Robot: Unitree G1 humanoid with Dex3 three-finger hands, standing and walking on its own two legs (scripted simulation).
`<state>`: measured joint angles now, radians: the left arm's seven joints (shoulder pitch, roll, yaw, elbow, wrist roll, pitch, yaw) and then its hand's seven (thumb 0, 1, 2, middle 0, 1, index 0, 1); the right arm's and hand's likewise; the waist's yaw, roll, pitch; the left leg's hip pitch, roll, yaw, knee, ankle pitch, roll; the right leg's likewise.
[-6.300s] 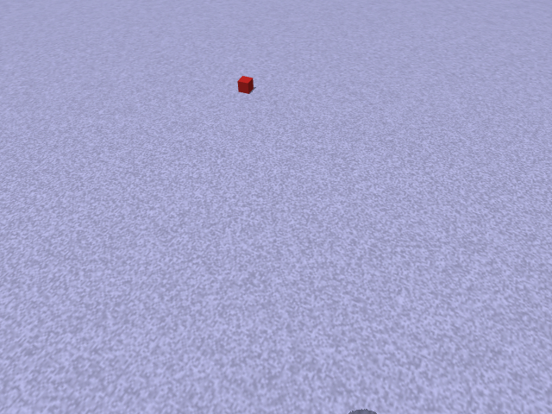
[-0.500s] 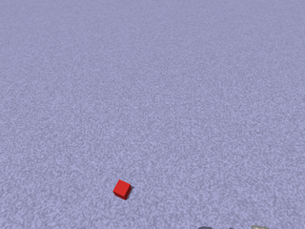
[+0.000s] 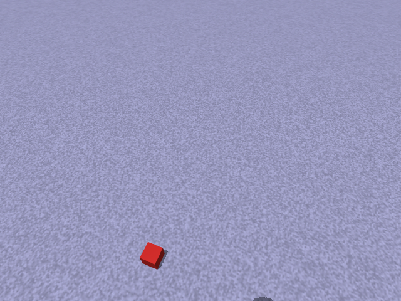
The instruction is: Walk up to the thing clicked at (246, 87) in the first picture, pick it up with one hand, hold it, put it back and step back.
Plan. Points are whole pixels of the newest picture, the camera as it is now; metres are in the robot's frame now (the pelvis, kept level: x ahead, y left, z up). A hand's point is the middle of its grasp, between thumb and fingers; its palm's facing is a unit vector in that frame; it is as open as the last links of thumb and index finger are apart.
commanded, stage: walk up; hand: left
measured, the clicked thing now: (152, 255) +0.45 +0.24 -0.74
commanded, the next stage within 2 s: stand in 0.58 s
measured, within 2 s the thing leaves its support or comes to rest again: neither
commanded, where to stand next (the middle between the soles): +0.05 +0.00 m, yaw +0 degrees
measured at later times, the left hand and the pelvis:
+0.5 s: hand out of the picture +0.08 +0.26 -0.16, palm faces -0.01 -0.94 -0.33, open 7.4 cm; pelvis +0.00 +0.01 +0.00, yaw +0 degrees
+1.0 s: hand out of the picture +0.09 +0.26 -0.16, palm faces -0.01 -0.94 -0.34, open 7.4 cm; pelvis +0.02 +0.01 +0.00, yaw +1 degrees
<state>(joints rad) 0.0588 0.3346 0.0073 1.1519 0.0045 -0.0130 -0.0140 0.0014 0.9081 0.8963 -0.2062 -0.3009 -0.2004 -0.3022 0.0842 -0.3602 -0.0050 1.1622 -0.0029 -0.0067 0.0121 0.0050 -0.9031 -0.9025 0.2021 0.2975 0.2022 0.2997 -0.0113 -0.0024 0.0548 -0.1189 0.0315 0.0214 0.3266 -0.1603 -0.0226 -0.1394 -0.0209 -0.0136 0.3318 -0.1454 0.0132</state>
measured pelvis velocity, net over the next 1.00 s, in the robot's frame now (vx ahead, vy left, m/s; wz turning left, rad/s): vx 0.02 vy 0.01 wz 0.01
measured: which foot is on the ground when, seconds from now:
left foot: down 0.00-1.00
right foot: down 0.00-1.00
